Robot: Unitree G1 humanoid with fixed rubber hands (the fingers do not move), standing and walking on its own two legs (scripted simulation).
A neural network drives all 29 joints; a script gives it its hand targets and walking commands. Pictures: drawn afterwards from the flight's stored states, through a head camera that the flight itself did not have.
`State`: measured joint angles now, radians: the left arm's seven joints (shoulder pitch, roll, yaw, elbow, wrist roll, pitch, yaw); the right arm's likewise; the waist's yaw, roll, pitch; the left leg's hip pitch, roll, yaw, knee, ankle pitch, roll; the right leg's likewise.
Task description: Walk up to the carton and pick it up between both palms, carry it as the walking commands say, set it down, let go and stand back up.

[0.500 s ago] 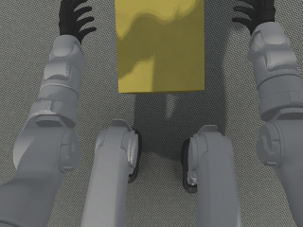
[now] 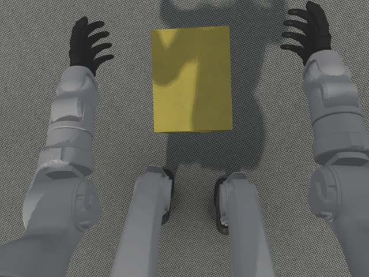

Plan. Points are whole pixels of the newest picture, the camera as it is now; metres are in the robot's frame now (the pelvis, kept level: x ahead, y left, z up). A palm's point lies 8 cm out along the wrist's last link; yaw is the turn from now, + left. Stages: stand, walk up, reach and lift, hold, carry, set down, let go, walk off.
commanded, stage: set down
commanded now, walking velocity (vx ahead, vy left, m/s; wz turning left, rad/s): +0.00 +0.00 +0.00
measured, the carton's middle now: (191, 88) +0.52 +0.03 -0.43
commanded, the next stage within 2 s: let go in 0.44 s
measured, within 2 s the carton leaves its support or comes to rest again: neither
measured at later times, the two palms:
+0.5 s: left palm (41, 36) +0.49 +0.22 +0.03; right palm out of the picture +0.52 -0.19 +0.03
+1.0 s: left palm out of the picture +0.35 +0.24 +0.11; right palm out of the picture +0.38 -0.21 +0.11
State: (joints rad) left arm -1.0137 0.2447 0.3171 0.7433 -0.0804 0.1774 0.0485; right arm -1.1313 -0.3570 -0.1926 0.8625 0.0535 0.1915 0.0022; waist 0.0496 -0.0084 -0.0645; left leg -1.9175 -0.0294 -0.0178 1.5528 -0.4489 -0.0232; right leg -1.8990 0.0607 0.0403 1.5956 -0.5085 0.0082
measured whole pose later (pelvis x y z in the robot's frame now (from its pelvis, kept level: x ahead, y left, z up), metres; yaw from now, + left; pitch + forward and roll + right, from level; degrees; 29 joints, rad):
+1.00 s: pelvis +0.08 +0.01 +0.20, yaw +0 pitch +24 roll +0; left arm -0.18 0.19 0.14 0.55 0.02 0.04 -0.08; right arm -0.25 -0.19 -0.17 0.60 -0.05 0.04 0.03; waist 0.03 0.01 -0.07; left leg -0.85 -0.03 -0.04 0.69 -0.26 0.00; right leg -0.82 0.03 0.06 0.69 -0.30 0.01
